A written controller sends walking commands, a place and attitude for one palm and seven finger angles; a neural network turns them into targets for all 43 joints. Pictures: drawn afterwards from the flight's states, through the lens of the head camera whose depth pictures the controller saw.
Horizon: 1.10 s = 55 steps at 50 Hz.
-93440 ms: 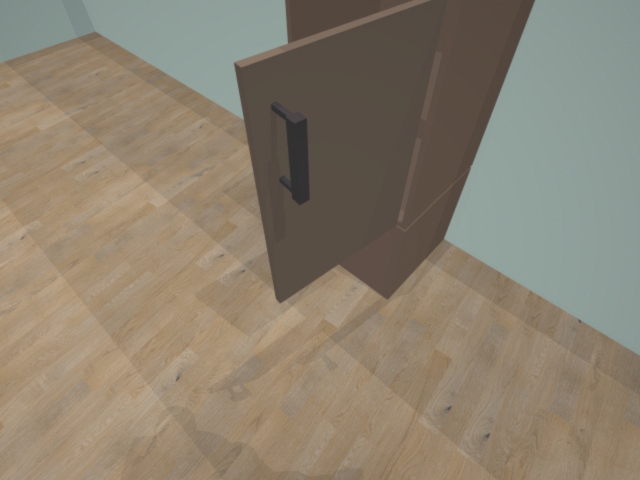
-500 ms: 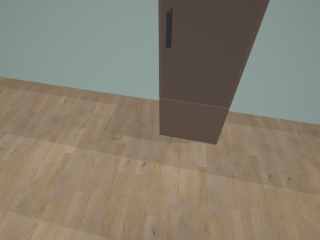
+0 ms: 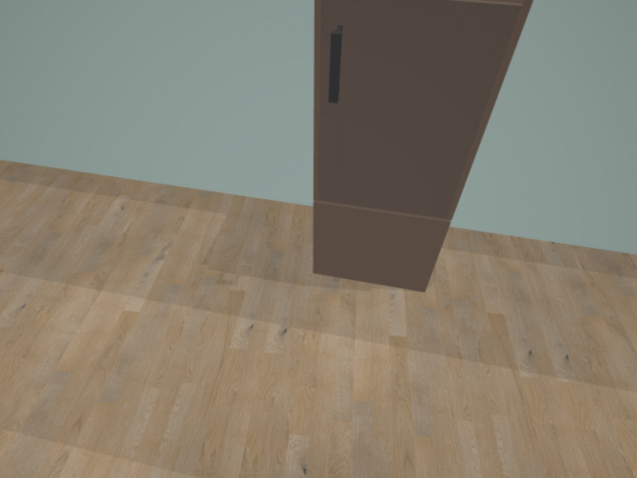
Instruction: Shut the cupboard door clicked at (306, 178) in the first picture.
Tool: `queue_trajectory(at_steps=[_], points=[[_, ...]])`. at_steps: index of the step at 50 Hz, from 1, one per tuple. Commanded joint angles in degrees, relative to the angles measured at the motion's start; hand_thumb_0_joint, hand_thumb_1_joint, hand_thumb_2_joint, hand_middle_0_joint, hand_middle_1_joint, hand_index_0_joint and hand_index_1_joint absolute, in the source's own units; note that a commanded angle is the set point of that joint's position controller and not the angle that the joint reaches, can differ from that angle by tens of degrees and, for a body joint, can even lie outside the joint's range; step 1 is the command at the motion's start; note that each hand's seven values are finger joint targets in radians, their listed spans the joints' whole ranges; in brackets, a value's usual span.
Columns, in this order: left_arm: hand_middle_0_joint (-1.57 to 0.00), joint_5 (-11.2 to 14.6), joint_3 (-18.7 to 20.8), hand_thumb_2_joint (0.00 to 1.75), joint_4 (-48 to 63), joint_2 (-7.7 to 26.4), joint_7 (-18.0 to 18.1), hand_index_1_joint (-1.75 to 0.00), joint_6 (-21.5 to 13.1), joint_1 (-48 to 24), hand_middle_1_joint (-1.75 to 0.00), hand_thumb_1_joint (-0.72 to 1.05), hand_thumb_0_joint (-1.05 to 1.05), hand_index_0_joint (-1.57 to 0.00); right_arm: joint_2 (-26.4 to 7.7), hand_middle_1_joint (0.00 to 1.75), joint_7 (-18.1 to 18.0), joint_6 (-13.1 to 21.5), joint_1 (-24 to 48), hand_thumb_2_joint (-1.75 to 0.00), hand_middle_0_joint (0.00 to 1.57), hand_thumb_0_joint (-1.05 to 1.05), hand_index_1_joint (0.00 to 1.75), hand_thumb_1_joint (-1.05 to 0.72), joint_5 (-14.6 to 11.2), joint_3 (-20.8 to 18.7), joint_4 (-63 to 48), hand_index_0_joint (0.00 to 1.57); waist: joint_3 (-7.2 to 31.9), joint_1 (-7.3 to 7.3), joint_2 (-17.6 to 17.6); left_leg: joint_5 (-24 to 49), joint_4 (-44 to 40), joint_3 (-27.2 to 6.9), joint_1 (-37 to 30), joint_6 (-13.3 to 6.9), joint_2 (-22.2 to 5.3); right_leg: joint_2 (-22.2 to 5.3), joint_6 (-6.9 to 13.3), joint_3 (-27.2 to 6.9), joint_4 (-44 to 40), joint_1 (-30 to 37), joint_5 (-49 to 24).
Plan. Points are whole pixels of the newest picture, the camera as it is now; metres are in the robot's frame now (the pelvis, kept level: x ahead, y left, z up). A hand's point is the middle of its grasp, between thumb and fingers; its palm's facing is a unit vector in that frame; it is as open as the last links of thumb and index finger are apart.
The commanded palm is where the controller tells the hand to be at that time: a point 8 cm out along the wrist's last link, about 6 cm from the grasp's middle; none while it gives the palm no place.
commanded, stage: let the arm hang, fingers relaxed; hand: left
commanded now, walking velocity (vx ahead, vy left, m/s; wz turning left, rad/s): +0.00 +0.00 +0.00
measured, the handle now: (336, 64) +0.96 +0.01 +0.10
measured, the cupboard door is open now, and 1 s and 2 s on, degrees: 0 0 0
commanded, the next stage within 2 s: look to check the result in 0.06 s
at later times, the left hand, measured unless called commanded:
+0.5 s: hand out of the picture -0.04 +0.17 -0.18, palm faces +0.04 -0.98 -0.17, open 7.4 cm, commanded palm none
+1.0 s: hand out of the picture -0.01 +0.18 -0.18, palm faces +0.02 -0.98 -0.19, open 7.4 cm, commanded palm none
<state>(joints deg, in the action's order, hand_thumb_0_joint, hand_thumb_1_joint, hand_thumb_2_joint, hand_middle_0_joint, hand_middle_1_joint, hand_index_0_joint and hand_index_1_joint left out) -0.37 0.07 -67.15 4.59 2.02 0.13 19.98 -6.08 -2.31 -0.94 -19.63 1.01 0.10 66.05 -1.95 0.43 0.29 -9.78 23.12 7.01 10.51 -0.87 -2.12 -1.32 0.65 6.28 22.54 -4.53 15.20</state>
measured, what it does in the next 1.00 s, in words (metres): stands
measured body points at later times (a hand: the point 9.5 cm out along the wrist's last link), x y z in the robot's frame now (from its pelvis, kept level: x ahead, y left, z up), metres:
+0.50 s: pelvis +0.00 +0.01 +0.00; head +0.00 +0.01 +0.45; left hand -0.04 +0.22 -0.16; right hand -0.02 -0.20 -0.17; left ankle +0.03 +0.11 -0.74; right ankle -0.03 -0.11 -0.74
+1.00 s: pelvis +0.00 +0.01 +0.00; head +0.01 +0.01 +0.45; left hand -0.01 +0.23 -0.16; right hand -0.02 -0.21 -0.16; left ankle +0.03 +0.11 -0.74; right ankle -0.03 -0.11 -0.74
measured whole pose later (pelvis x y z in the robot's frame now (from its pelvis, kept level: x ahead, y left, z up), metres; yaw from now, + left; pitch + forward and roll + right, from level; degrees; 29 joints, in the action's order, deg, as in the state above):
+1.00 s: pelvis +0.00 +0.01 +0.00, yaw -1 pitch -2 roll +0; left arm -0.7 0.7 -66.1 7.9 2.0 -0.2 17.2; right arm -8.5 -2.0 -0.3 -16.7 0.9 -0.6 65.1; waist -2.9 0.7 0.4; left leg -9.4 21.7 8.2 10.0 -2.0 -1.2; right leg -2.3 -0.5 5.1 21.6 -4.7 14.5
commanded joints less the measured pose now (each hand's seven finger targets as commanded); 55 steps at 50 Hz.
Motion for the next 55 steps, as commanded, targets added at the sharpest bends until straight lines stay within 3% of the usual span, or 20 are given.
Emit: queue_trajectory(at_steps=[1, 16, 55], points=[[-0.20, -0.14, 1.12, 0.90, 0.22, 5.69, 0.42, -0.30, -0.69, 5.71, -0.30, 0.90, 0.00, -0.20, -4.19, 0.30, -0.23, 0.71, -4.17, -0.90, 0.20, 0.00, 0.30, -0.90, -0.16, -0.65, -1.21, 0.20, -6.04, 0.24, 0.83, -1.43, -4.86, -5.81, 0.07, -0.75, -4.08, -5.13, 1.39, -5.77, -6.00, -7.85, -1.33], [-0.20, -0.29, 1.07, 0.90, 0.32, 5.59, 0.61, -0.30, -0.94, 6.25, -0.30, 0.90, 0.00, -0.20, -4.80, 0.30, -0.14, 0.98, -3.53, -0.90, 0.20, 0.00, 0.30, -0.90, -0.26, -0.94, -1.44, 0.20, -5.18, 0.30, -0.48, 0.87, -4.86, -5.86, -1.45, -1.21, -4.68, -4.99, 0.98, -5.86, -5.27, -8.28, -3.05], [-0.20, -0.40, 1.61, 0.90, 2.14, 10.38, 0.06, -0.30, -1.20, 0.78, -0.30, 0.90, 0.00, -0.20, -9.26, 0.30, 0.28, 1.41, 0.33, -0.90, 0.20, 0.00, 0.30, -0.90, -0.28, -1.52, -2.36, 0.20, -3.80, 0.35, -0.45, 2.23, -6.19, -6.50, -2.71, -1.16, -4.95, -5.60, 0.96, -5.99, -6.36, -6.14, -4.36]])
